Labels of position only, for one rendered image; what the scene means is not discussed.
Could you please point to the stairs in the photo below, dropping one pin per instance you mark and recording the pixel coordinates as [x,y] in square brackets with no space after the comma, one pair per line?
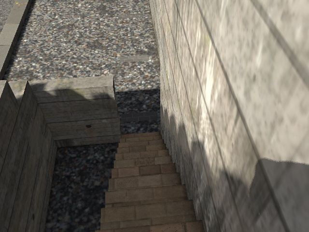
[145,192]

